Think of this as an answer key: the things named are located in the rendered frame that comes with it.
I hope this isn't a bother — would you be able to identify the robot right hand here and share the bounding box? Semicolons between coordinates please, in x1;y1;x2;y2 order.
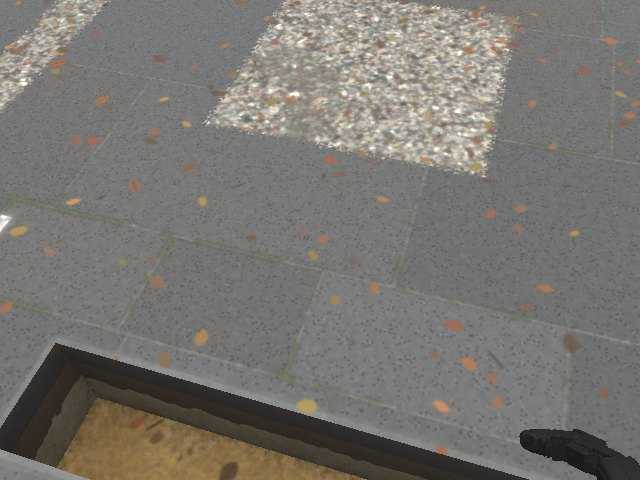
519;429;640;480

